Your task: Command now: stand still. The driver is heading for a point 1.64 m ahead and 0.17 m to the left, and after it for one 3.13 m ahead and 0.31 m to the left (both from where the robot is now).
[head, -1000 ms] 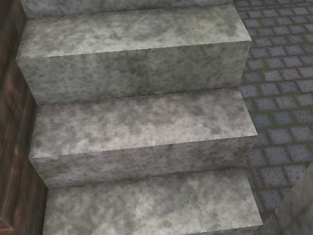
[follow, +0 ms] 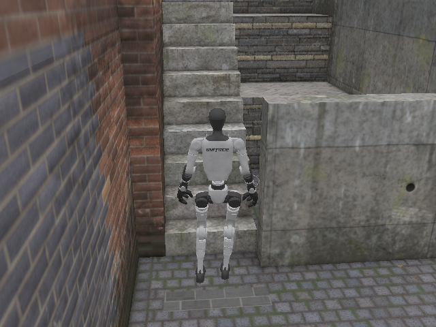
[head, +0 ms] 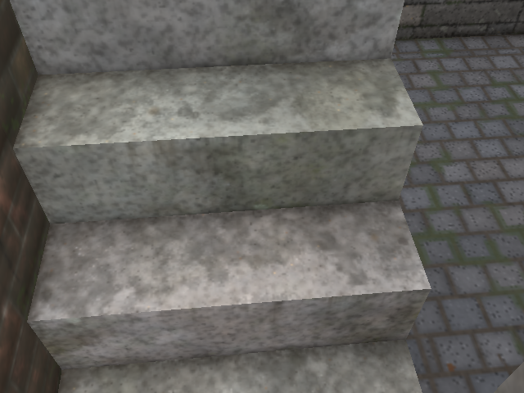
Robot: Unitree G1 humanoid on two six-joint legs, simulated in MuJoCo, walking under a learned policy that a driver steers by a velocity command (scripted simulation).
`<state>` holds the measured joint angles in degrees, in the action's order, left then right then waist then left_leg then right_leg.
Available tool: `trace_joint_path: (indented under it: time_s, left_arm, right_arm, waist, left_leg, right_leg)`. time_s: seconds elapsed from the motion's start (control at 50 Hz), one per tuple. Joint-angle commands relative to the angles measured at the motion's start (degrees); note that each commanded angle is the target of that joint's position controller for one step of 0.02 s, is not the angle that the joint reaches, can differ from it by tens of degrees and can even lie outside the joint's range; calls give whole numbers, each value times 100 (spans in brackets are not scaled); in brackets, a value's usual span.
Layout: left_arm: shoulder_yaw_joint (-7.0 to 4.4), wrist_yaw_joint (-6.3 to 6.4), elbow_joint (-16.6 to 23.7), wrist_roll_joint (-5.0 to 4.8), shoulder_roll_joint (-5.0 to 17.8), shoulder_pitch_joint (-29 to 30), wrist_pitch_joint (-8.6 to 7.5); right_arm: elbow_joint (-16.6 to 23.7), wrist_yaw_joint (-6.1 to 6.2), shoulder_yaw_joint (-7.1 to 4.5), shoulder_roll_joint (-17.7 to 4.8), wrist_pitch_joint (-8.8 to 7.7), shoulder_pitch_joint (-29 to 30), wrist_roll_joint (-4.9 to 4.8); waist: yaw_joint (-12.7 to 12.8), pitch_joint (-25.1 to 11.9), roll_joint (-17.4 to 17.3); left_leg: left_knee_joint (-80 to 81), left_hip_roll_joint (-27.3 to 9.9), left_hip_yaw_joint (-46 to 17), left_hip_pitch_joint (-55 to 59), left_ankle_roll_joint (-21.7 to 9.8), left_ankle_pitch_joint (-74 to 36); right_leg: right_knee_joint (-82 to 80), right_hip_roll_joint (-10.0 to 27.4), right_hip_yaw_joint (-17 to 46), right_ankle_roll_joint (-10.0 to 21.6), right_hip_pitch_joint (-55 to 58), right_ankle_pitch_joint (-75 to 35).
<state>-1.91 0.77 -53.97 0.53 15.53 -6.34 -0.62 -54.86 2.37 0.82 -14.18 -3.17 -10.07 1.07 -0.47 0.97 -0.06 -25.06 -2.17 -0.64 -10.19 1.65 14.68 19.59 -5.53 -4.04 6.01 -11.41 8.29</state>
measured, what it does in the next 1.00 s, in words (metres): stands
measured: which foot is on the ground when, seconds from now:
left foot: down 0.00-1.00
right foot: down 0.00-1.00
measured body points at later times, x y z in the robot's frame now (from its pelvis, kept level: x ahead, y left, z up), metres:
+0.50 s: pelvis +0.01 +0.00 +0.00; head +0.01 +0.00 +0.45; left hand +0.13 +0.26 -0.12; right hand +0.11 -0.25 -0.13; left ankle -0.01 +0.14 -0.74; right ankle +0.03 -0.06 -0.74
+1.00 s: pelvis +0.03 +0.01 +0.01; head +0.03 +0.00 +0.46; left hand +0.17 +0.27 -0.11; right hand +0.19 -0.21 -0.12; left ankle -0.01 +0.14 -0.74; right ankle +0.03 -0.06 -0.74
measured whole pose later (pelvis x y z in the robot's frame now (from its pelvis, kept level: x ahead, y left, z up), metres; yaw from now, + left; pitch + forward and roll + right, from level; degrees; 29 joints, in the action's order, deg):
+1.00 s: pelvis +0.03 +0.01 +0.01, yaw +1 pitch +0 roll +0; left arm 4.1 0.0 -57.7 0.7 15.0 -2.9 -4.3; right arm -51.9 -0.4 5.1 -13.0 -3.2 -5.3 0.5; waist 0.9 -0.6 -1.0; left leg -14.4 -0.1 -1.4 -2.6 0.7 11.4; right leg 14.5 -3.6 -3.3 4.5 -6.0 8.3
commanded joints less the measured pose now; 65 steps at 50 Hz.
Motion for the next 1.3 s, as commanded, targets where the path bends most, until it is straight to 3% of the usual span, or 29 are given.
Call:
trace_joint_path:
  time_s: [0.02,0.4,0.42,0.44,0.46,0.5,0.54,0.62,0.74,0.9,0.98,1.0,1.3]
  left_arm:
    - [-145,-1,313,6,717,95,-57]
    - [-158,-42,501,17,792,273,-68]
    - [-80,-80,480,54,578,228,-68]
    - [115,-82,195,216,180,-146,-133]
    - [113,-80,116,227,296,-180,-164]
    - [107,-64,59,188,576,-23,-210]
    - [126,-65,16,120,654,56,-259]
    - [264,-119,61,61,478,287,-345]
    - [351,-86,-64,4,548,258,-384]
    - [457,-60,-82,12,579,529,-428]
    - [484,-53,-88,19,651,652,-438]
    - [534,-65,-121,15,598,671,-455]
    - [588,-67,-231,4,739,944,-531]
  right_arm:
    - [255,2,-124,-704,-68,14,7]
    - [320,-59,-112,-807,-101,230,23]
    - [262,-91,-52,-623,-78,122,31]
    - [197,-170,145,-114,71,15,-108]
    - [252,-205,134,-239,122,131,-100]
    - [330,-234,98,-474,128,229,-32]
    - [328,-226,93,-565,84,174,-35]
    - [333,-231,188,-406,22,226,-83]
    - [453,-235,262,-356,-27,338,-62]
    - [585,-253,320,-360,-56,578,-63]
    - [624,-267,332,-392,-76,694,-63]
    - [578,-294,309,-373,-70,726,-48]
    - [413,-354,279,-442,-124,960,-58]
  waist:
    - [18,-241,-95]
    - [5,-333,-64]
    - [-24,-423,-53]
    - [132,-367,-180]
    - [147,-157,-197]
    - [102,-102,-68]
    - [82,-137,11]
    - [124,-310,-116]
    - [111,-369,-118]
    - [111,-465,-7]
    - [122,-520,-23]
    - [121,-600,-11]
    - [112,-604,-55]
  left_leg:
    - [398,-287,-391,-605,-86,-339]
    - [472,-296,-429,-497,-94,-318]
    - [537,-329,-431,-388,-92,-224]
    - [848,-431,-550,-142,-88,-342]
    - [870,-382,-521,-75,-101,-330]
    - [897,-348,-468,59,-134,-390]
    - [901,-338,-448,158,-158,-469]
    - [971,-340,-457,259,-190,-712]
    - [1042,-371,-467,384,-128,-906]
    - [1143,-392,-500,484,-94,-1181]
    - [1201,-406,-515,522,-73,-1247]
    - [1243,-402,-544,585,-75,-1220]
    - [1430,-422,-594,669,-82,-1299]
  right_leg:
    - [-314,999,1129,58,748,-626]
    - [-384,1053,1213,46,796,-537]
    - [-461,1077,1211,29,806,-227]
    - [-643,1228,1105,-125,708,109]
    - [-742,1155,1130,-190,556,326]
    - [-869,1155,1193,-215,447,484]
    - [-926,1153,1212,-213,466,417]
    - [-845,1245,1127,-155,695,-188]
    - [-631,1280,1046,-137,836,-1063]
    - [-562,1348,1004,-181,961,-1774]
    - [-562,1374,992,-200,1013,-1850]
    - [-651,1379,947,-202,1019,-1806]
    - [-762,1416,894,-256,972,-1525]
